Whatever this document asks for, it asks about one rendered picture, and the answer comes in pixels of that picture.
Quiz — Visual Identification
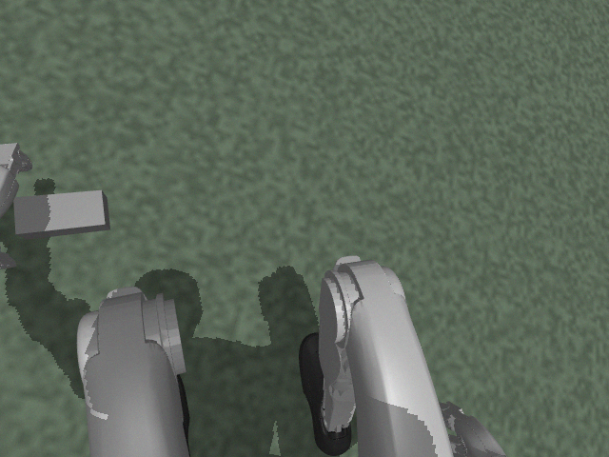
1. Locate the right robot hand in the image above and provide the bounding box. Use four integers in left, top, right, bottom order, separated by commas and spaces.
439, 402, 507, 457

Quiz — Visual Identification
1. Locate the right robot foot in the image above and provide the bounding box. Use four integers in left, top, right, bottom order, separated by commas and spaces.
299, 332, 351, 456

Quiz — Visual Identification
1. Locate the left robot hand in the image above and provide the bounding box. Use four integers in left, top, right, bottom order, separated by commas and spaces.
0, 143, 32, 269

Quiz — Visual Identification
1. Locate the small box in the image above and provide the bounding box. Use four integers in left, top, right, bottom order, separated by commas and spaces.
13, 190, 110, 240

